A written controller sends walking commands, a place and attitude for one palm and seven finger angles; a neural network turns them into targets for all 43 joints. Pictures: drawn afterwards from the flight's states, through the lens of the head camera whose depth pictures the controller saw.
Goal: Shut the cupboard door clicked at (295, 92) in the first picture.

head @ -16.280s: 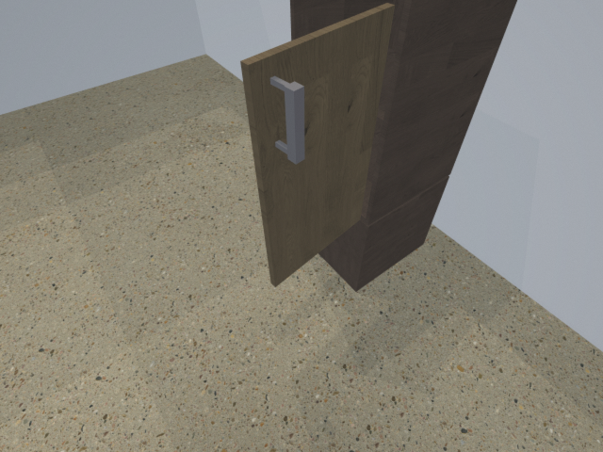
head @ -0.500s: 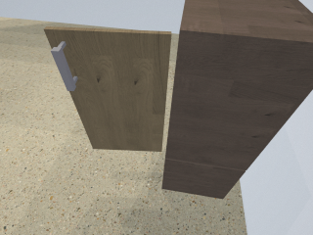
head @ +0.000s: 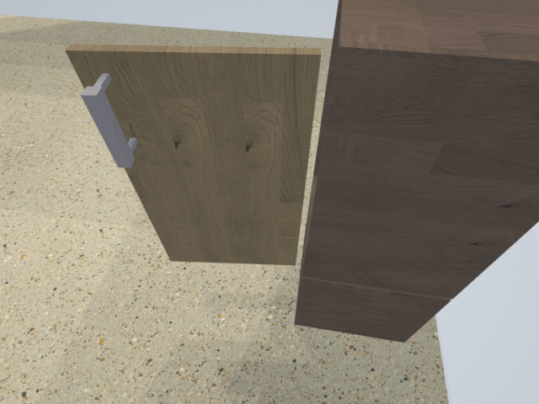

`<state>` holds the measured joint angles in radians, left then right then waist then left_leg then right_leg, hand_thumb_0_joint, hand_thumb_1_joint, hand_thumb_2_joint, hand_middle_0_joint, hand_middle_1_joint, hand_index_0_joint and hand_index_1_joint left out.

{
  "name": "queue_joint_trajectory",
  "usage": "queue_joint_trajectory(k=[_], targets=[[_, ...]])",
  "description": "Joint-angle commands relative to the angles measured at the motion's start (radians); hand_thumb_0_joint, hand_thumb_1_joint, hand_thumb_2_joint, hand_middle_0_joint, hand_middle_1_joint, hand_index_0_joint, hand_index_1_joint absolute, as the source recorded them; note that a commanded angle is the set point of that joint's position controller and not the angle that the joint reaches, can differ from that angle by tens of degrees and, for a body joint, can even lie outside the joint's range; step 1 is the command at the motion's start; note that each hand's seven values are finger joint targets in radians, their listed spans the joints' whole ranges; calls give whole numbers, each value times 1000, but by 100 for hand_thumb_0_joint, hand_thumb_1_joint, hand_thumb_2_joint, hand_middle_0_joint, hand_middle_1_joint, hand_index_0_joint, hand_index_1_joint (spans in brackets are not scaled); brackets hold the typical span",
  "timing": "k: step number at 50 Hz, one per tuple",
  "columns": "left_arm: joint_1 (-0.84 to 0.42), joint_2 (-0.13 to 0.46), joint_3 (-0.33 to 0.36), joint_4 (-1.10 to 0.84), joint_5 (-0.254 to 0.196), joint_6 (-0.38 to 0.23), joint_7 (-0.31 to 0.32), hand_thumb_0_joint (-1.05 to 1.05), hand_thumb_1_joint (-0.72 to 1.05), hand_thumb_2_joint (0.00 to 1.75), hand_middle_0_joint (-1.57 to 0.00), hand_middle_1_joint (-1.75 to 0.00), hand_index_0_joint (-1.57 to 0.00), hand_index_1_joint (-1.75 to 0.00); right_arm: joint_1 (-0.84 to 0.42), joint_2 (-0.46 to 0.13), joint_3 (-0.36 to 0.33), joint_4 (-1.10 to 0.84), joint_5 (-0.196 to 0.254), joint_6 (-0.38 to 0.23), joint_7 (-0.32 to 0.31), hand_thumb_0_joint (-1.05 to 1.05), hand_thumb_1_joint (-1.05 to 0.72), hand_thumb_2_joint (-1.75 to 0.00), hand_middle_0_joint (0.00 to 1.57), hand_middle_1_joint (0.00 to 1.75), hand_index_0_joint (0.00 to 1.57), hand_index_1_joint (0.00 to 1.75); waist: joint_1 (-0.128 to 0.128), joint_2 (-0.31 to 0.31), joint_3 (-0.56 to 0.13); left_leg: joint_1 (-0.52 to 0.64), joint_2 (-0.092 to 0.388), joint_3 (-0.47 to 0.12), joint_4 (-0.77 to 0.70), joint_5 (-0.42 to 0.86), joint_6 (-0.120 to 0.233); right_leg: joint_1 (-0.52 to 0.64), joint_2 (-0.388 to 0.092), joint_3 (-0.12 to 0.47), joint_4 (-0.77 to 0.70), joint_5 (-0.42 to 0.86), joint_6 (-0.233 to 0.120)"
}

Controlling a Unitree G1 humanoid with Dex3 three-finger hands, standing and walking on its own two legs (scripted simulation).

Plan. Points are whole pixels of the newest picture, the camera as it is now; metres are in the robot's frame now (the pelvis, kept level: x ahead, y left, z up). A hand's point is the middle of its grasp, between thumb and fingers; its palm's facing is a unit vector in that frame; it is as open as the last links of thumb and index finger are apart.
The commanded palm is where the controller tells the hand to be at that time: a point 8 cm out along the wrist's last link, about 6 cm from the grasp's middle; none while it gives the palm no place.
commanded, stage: shuffle to correct the standing spot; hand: left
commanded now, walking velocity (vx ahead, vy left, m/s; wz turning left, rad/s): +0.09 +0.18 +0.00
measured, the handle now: (115, 122) +0.47 +0.27 +0.16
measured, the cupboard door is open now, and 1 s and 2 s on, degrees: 97 97 97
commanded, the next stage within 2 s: come to a stop and stand still in 0.14 s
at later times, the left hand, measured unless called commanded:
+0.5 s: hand out of the picture +0.06 +0.31 -0.18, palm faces +0.08 -0.97 -0.23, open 7.4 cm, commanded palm none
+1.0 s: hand out of the picture +0.05 +0.24 -0.15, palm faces +0.05 -0.98 -0.21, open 7.3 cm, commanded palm none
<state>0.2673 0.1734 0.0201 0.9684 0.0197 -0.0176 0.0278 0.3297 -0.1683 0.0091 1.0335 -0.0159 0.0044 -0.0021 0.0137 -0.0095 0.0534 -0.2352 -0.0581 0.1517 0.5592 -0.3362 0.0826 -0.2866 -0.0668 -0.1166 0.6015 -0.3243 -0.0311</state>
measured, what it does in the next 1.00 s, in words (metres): steps on the spot: left foot, then right foot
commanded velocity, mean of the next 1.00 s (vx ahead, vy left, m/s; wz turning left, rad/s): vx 0.01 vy -0.02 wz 0.00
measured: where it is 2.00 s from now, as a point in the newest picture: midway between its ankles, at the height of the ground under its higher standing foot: outside the picture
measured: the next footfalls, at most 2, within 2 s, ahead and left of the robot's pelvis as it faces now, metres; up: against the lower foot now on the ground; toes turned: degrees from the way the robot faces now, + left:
left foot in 0.34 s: +0.14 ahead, +0.21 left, +0.00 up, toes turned +8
right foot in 0.80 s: +0.03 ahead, -0.04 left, +0.00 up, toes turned -3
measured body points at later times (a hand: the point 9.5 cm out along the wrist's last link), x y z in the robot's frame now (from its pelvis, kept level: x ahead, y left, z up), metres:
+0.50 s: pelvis +0.05 +0.10 +0.01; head +0.10 +0.14 +0.45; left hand +0.06 +0.36 -0.16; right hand +0.15 -0.12 -0.13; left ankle +0.10 +0.21 -0.73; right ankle +0.00 -0.04 -0.66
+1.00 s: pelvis +0.02 +0.06 +0.02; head +0.03 +0.05 +0.47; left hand +0.04 +0.29 -0.13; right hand +0.00 -0.18 -0.14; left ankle +0.03 +0.18 -0.69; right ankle -0.01 -0.04 -0.73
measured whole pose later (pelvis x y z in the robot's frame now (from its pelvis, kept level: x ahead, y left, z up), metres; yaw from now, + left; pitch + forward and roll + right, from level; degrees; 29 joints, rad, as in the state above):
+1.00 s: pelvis +0.02 +0.06 +0.02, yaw +1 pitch +0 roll +0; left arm 0.30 0.16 0.02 1.00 0.02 0.00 0.02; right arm 0.33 -0.19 -0.04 1.07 -0.02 0.05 0.01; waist -0.01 0.01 0.01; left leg -0.38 0.04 0.06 0.75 -0.35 -0.03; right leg -0.14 0.00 -0.07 0.40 -0.27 -0.04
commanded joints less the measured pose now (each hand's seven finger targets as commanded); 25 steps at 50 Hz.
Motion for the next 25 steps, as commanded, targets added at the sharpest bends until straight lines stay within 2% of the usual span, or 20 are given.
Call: queue_joint_trajectory(k=[1,2,3,4,5,7,9,11,12,13,14,15,16,17,18,19,20,22,24,25], targets=[[238,228,61,18,-3,-15,23,0,90,90,-20,-30,-20,-30,-33,-122,-40,-96,-6,-3,-8,0,-90,-90,20,30,20,30,81,-128,-41,-389,78,-128,431,-254,-79,310,-504,551,-356,338,-252],[199,215,64,6,0,-17,27,0,90,90,-20,-30,-20,-30,-45,-97,-40,-96,-7,2,-2,0,-90,-90,20,30,20,30,63,-83,-19,-413,91,-158,499,-218,-82,268,-469,496,-340,332,-252],[167,183,61,5,3,-21,30,0,90,90,-20,-30,-20,-30,-85,-92,-41,-90,-8,9,3,0,-90,-90,20,30,20,30,57,-165,40,-440,111,-159,539,-176,-87,208,-423,448,-338,379,-214],[135,158,49,2,4,-24,28,0,90,90,-20,-30,-20,-30,-88,-97,-43,-88,-8,14,10,0,-90,-90,20,30,20,30,41,-185,65,-434,125,-163,551,-121,-93,178,-377,357,-331,422,-185],[104,148,47,-4,7,-27,26,0,90,90,-20,-30,-20,-30,-76,-89,-44,-89,-7,17,18,0,-90,-90,20,30,20,30,24,-188,50,-406,129,-156,533,-81,-99,166,-338,261,-318,457,-162],[84,161,56,-15,10,-25,20,0,90,90,-20,-30,-20,-30,-87,-57,-43,-92,-1,21,28,0,-90,-90,20,30,20,30,17,-168,30,-336,120,-105,436,-40,-110,127,-282,147,-293,504,-124],[67,191,62,-22,13,-20,13,0,90,90,-20,-30,-20,-30,-100,-50,-41,-100,5,23,34,0,-90,-90,20,30,20,30,16,-171,14,-254,104,-59,297,12,-117,95,-250,95,-282,443,-94],[64,217,74,-24,18,-14,8,0,90,90,-20,-30,-20,-30,-128,-49,-43,-113,9,16,36,0,-90,-90,20,30,20,30,30,-178,11,-185,85,-29,187,33,-117,72,-245,87,-259,390,-82],[52,235,79,-30,17,-8,6,0,90,90,-20,-30,-20,-30,-124,-57,-45,-118,10,15,36,0,-90,-90,20,30,20,30,27,-198,15,-151,74,-11,149,55,-118,51,-239,74,-240,366,-69],[37,239,80,-35,18,-1,6,0,90,90,-20,-30,-20,-30,-96,-63,-47,-112,9,10,33,0,-90,-90,20,30,20,30,9,-198,6,-85,66,-3,83,88,-117,28,-222,62,-201,327,-51],[28,224,77,-35,16,8,6,0,90,90,-20,-30,-20,-30,-42,-72,-51,-93,6,1,27,0,-90,-90,20,30,20,30,-16,-169,-22,17,65,4,-28,171,-117,0,-187,42,-119,288,-28],[55,184,66,-36,12,17,5,0,90,90,-20,-30,-20,-30,24,-123,-62,-75,3,-9,18,0,-90,-90,20,30,20,30,-35,-21,-87,152,109,-35,-106,274,-112,-26,-139,20,31,199,0],[93,113,48,-52,2,27,5,0,90,90,-20,-30,-20,-30,81,-217,-84,-76,-3,-19,9,0,-90,-90,20,30,20,30,-49,259,-147,240,327,-311,-136,564,-38,-161,-28,-39,223,-153,63],[82,90,37,-60,-5,38,15,0,90,90,-20,-30,-20,-30,82,-263,-86,-87,0,-10,-6,0,-90,-90,20,30,20,30,-60,331,-170,157,438,-421,-212,705,58,-154,8,60,379,-363,65],[82,95,37,-67,-5,43,19,0,90,90,-20,-30,-20,-30,38,-249,-79,-103,-5,-5,-12,0,-90,-90,20,30,20,30,-48,227,-129,52,463,-403,-242,590,113,-112,-9,109,458,-328,44],[79,74,30,-53,-3,36,16,0,90,90,-20,-30,-20,-30,-26,-212,-68,-110,-10,-18,-20,0,-90,-90,20,30,20,30,-26,196,-109,15,427,-384,-250,553,107,-115,-14,117,460,-278,35],[84,81,33,-21,-1,35,16,0,90,90,-20,-30,-20,-30,-78,-199,-62,-109,-12,-22,-26,0,-90,-90,20,30,20,30,-11,256,-107,5,402,-365,-241,574,90,-114,-16,137,463,-226,39],[97,95,34,-5,0,42,5,0,90,90,-20,-30,-20,-30,-111,-160,-50,-112,-12,-18,-33,0,-90,-90,20,30,20,30,-5,227,-87,7,381,-298,-216,659,87,-124,-1,136,472,-161,49],[92,104,39,-11,3,55,-4,0,90,90,-20,-30,-20,-30,-75,-185,-61,-101,-12,-11,-46,0,-90,-90,20,30,20,30,-21,167,-134,102,402,-289,-191,730,99,-169,28,128,492,-155,59],[76,111,42,-17,5,62,-7,0,90,90,-20,-30,-20,-30,-52,-192,-65,-93,-11,-9,-52,0,-90,-90,20,30,20,30,-34,137,-149,122,417,-296,-193,716,103,-186,35,138,518,-149,61]])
